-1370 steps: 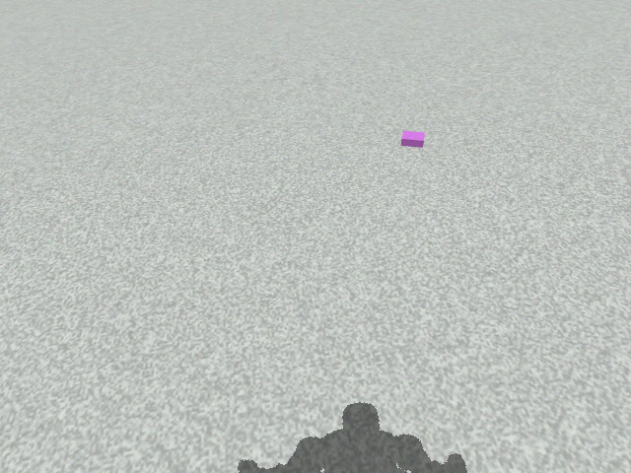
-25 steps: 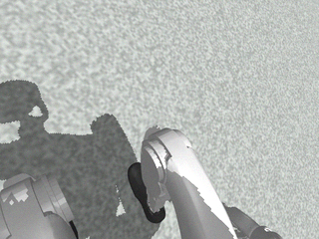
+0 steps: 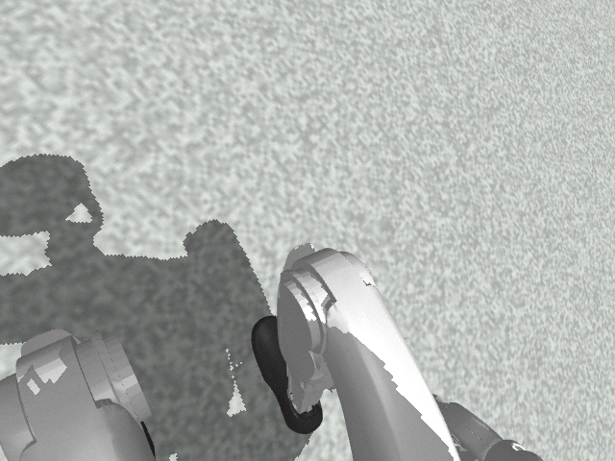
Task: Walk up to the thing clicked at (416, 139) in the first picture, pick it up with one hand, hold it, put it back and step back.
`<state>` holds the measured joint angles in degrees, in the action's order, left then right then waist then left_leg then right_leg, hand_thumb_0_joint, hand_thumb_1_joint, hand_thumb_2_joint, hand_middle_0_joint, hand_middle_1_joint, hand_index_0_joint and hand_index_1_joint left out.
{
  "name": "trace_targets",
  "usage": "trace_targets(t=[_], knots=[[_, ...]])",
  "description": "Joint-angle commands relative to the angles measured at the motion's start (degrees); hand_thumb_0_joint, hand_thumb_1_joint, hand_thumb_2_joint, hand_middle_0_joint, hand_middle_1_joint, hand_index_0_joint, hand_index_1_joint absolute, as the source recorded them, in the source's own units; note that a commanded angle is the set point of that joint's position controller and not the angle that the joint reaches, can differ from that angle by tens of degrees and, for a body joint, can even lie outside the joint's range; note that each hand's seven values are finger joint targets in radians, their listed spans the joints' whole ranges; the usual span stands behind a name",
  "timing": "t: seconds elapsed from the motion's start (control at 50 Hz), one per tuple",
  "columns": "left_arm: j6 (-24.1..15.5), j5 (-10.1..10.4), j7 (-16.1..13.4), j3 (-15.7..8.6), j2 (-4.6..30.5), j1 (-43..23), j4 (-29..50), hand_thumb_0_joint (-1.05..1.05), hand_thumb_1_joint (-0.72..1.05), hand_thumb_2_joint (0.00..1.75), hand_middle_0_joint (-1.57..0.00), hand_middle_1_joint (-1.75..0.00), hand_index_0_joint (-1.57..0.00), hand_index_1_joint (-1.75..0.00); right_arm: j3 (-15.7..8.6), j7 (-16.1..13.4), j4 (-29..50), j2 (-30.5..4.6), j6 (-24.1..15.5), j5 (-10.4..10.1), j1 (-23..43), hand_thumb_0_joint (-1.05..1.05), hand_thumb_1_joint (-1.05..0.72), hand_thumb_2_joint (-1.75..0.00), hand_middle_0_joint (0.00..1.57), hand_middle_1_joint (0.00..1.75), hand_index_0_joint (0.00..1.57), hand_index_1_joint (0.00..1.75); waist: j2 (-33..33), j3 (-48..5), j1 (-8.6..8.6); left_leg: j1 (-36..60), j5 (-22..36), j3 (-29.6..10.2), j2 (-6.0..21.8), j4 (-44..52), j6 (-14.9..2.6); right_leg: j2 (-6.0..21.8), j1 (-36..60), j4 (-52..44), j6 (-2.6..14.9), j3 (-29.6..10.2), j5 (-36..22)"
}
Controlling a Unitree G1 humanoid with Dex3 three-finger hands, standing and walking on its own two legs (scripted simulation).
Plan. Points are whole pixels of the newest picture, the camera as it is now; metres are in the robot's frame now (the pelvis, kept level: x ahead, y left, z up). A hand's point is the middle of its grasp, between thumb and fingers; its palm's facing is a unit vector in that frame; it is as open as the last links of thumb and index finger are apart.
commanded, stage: settle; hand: left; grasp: from above
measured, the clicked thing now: out of the picture +0.45 +0.36 -0.28
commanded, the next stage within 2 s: lift in 0.64 s
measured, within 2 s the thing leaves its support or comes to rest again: neither
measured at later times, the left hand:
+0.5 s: hand out of the picture +0.43 +0.37 -0.15, palm faces -0.44 -0.10 -0.89, open 10.8 cm
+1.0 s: hand out of the picture +0.42 +0.37 -0.09, palm faces -0.46 -0.12 -0.88, open 10.8 cm
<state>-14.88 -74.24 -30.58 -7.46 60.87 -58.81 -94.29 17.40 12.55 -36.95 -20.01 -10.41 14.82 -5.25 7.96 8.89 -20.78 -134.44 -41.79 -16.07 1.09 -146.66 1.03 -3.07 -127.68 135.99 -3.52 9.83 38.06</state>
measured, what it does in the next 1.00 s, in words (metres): stands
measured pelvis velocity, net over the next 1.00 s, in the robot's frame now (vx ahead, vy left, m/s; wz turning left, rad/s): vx -0.01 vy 0.00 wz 0.11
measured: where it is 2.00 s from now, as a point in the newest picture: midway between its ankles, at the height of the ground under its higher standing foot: (224, 438)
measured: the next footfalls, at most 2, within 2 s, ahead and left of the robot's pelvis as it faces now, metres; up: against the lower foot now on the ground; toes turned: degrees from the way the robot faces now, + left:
none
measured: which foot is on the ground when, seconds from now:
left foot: down 0.00-1.00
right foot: down 0.00-1.00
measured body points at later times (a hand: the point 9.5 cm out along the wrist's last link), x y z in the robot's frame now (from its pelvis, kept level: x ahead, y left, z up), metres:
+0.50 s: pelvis +0.00 +0.00 +0.02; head +0.23 +0.12 +0.39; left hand +0.45 +0.38 -0.09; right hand +0.10 -0.26 -0.07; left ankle +0.06 +0.13 -0.27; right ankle +0.12 -0.12 -0.27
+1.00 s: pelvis -0.01 +0.00 +0.05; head +0.21 +0.10 +0.43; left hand +0.44 +0.37 -0.04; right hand +0.07 -0.27 -0.05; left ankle +0.06 +0.13 -0.27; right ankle +0.12 -0.12 -0.27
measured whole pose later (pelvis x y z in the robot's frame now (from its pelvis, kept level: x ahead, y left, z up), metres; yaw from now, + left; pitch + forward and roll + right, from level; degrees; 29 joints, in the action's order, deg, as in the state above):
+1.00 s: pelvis -0.01 +0.00 +0.05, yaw +7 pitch +34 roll -10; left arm -11.3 -67.3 -8.7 -4.6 46.4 -51.7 -69.5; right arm 4.6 7.7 -37.8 -17.0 1.6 4.9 -11.6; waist -1.1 -3.2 -13.3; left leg -131.2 -37.2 -8.6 0.2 -133.7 -0.2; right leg -0.1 -125.5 127.9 -2.7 4.6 37.1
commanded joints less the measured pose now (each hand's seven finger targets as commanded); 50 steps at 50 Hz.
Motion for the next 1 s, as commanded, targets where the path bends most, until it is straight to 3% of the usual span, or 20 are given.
trace_targets(t=[0.0,0.12,0.2,0.28,0.38,0.42,0.52,0.54,0.56,0.64,0.7,0.72,0.74,0.76,0.78,0.82,0.9,0.98], knots=[[0.62,1.22,-1.22,-2.39,15.66,-12.48,12.35,0.00,0.62,0.65,-1.04,-0.52,-1.04,-0.53,-7.40,-0.80,-0.23,-18.31,0.20,-0.72,-10.12,0.00,-0.91,-0.90,0.20,0.30,0.20,0.30,-35.69,-42.12,0.57,32.29,17.73,7.44,1.38,15.83,-0.57,-1.55,20.02,-10.46,5.14,5.26,-16.89],[2.06,2.37,2.36,-1.25,11.39,-13.40,19.02,0.00,0.70,0.65,-1.09,-0.52,-1.09,-0.52,-10.25,-0.29,-0.78,-17.08,1.07,-2.29,-11.53,0.00,-0.90,-0.90,0.20,0.30,0.20,0.30,-36.83,-44.06,1.79,32.43,17.40,8.77,0.76,17.10,-0.73,-1.08,18.35,-11.48,5.24,4.12,-16.63],[3.13,3.43,5.56,0.63,6.48,-12.64,18.94,0.00,0.73,0.66,-1.12,-0.52,-1.12,-0.52,-11.82,-0.18,-0.70,-16.49,2.22,-3.71,-12.32,0.00,-0.90,-0.90,0.20,0.30,0.20,0.30,-32.70,-42.46,1.98,30.20,15.03,8.82,0.40,18.16,-1.12,-0.73,15.90,-12.51,5.55,3.69,-14.58],[3.23,4.02,8.79,0.99,5.44,-12.88,22.40,0.00,0.78,0.68,-1.15,-0.52,-1.15,-0.53,-13.11,-0.31,-0.34,-15.87,3.80,-5.11,-12.90,0.00,-0.90,-0.90,0.20,0.30,0.20,0.30,-32.73,-44.54,3.64,30.43,13.57,8.98,0.03,20.42,-1.22,-0.21,15.97,-12.96,5.57,3.11,-13.27],[2.60,4.19,11.57,2.22,2.97,-14.54,24.35,0.00,0.77,0.69,-1.15,-0.54,-1.15,-0.55,-13.97,-1.23,0.15,-14.42,5.80,-6.58,-13.66,0.00,-0.90,-0.90,0.20,0.30,0.20,0.30,-29.97,-46.10,3.64,30.32,14.15,9.92,-0.40,20.48,-1.72,0.00,16.29,-13.98,5.61,1.93,-13.77],[2.15,4.17,12.17,1.25,4.45,-14.89,25.66,0.00,0.76,0.71,-1.15,-0.54,-1.14,-0.55,-14.29,-1.73,0.50,-14.11,6.56,-6.89,-13.90,0.00,-0.91,-0.90,0.20,0.30,0.20,0.30,-29.38,-47.09,4.47,29.70,13.36,10.48,-0.69,20.94,-2.00,0.12,17.26,-14.80,5.49,1.43,-13.00],[1.62,3.89,13.67,1.32,3.40,-15.34,25.62,0.00,0.75,0.73,-1.14,-0.57,-1.13,-0.58,-14.91,-2.99,0.81,-13.98,7.95,-7.22,-14.44,0.00,-0.91,-0.90,0.20,0.30,0.20,0.30,-28.62,-46.22,4.40,30.40,12.80,10.69,-1.17,21.96,-1.83,0.59,16.08,-15.74,5.98,1.09,-11.56],[1.50,3.90,13.88,1.19,3.85,-15.48,26.39,0.00,0.73,0.74,-1.12,-0.58,-1.12,-0.59,-14.95,-3.20,0.71,-13.36,8.27,-7.28,-14.30,0.00,-0.91,-0.90,0.20,0.30,0.20,0.30,-28.74,-47.11,5.14,30.07,11.86,11.13,-0.97,22.27,-2.00,0.38,16.64,-16.08,5.95,0.66,-10.65],[1.54,3.80,14.05,0.96,3.88,-14.68,25.18,0.00,0.74,0.73,-1.12,-0.58,-1.11,-0.58,-15.07,-3.50,0.90,-13.87,8.39,-7.22,-14.70,0.00,-0.91,-0.90,0.20,0.30,0.20,0.30,-27.62,-45.54,4.57,29.79,11.64,10.89,-1.24,22.28,-1.98,0.63,16.22,-16.55,5.93,0.89,-10.41],[1.17,3.93,14.80,0.60,4.82,-16.91,28.01,0.00,0.74,0.77,-1.13,-0.60,-1.12,-0.61,-15.19,-4.27,0.78,-12.79,9.24,-7.38,-15.51,0.00,-0.91,-0.90,0.20,0.30,0.20,0.30,-28.08,-49.46,4.71,30.79,13.17,12.13,-1.06,22.29,-2.40,0.52,19.74,-17.56,5.47,-0.20,-12.00],[1.45,4.13,15.18,0.38,4.89,-15.21,27.74,0.00,0.71,0.72,-1.12,-0.64,-1.13,-0.63,-15.32,-4.77,0.77,-12.62,9.72,-7.62,-15.55,0.00,-0.94,-0.92,0.20,0.30,0.20,0.30,-28.19,-48.94,5.44,31.39,13.00,12.04,-1.06,23.29,-2.22,0.63,19.00,-17.62,5.73,-0.11,-11.40],[1.41,4.15,15.34,0.16,5.16,-15.87,28.61,0.00,0.65,0.73,-1.04,-0.56,-1.05,-0.55,-15.43,-4.93,0.78,-12.81,9.89,-7.65,-15.74,0.00,-0.89,-0.89,0.20,0.30,0.20,0.30,-28.79,-49.71,5.58,31.27,12.98,12.12,-1.21,23.67,-2.25,0.66,19.26,-17.85,5.77,-0.01,-11.32],[1.69,4.11,15.58,-0.15,5.48,-14.71,28.15,0.00,0.68,0.66,-1.08,-0.62,-1.09,-0.61,-15.60,-5.02,0.75,-12.67,10.00,-7.73,-16.21,0.00,-0.94,-0.91,0.20,0.30,0.20,0.30,-27.94,-50.11,5.86,31.85,13.36,12.20,-1.15,23.76,-2.32,0.66,20.22,-18.31,5.73,-0.21,-11.64],[1.83,4.63,15.79,-0.40,5.71,-15.29,29.51,0.00,0.62,0.71,-1.00,-0.54,-1.01,-0.54,-15.78,-5.20,1.00,-12.65,10.22,-8.01,-15.87,0.00,-0.88,-0.89,0.20,0.30,0.20,0.30,-27.96,-50.92,6.30,31.42,13.05,12.43,-1.25,24.26,-2.46,0.73,20.02,-18.47,5.70,-0.28,-11.37],[2.04,5.02,15.98,-0.53,5.26,-14.66,30.44,0.00,0.65,0.64,-1.05,-0.61,-1.07,-0.60,-16.01,-5.31,1.01,-12.63,10.41,-8.15,-15.90,0.00,-0.94,-0.91,0.20,0.30,0.20,0.30,-28.81,-51.71,6.76,32.74,13.51,12.46,-1.35,24.92,-2.30,0.96,19.86,-18.52,5.76,-0.40,-11.82],[2.81,5.62,17.02,-0.05,3.78,-12.91,29.82,0.00,0.68,0.70,-1.06,-0.61,-1.06,-0.60,-16.73,-5.57,0.68,-12.93,10.52,-8.54,-16.28,0.00,-0.91,-0.91,0.20,0.30,0.20,0.30,-29.45,-50.10,7.18,34.23,12.67,11.82,-1.48,26.47,-1.97,1.20,17.72,-18.82,6.20,-0.24,-10.78],[3.82,7.48,19.30,-0.68,3.48,-10.92,33.87,0.00,0.67,0.70,-1.04,-0.61,-1.05,-0.60,-18.01,-5.81,0.97,-12.12,11.27,-9.53,-16.40,0.00,-0.91,-0.91,0.20,0.30,0.20,0.30,-29.60,-54.16,8.75,36.32,13.02,12.14,-1.52,28.90,-2.13,1.46,20.09,-19.72,6.07,-0.96,-11.24],[3.82,8.73,21.56,0.06,1.65,-9.23,39.05,0.00,0.66,0.73,-1.04,-0.62,-1.05,-0.62,-19.02,-6.04,0.79,-10.74,11.84,-10.38,-16.89,0.00,-0.91,-0.91,0.20,0.30,0.20,0.30,-27.54,-55.03,9.12,36.85,13.57,13.01,-1.45,30.35,-2.73,1.46,23.07,-22.13,5.65,-2.15,-12.04]])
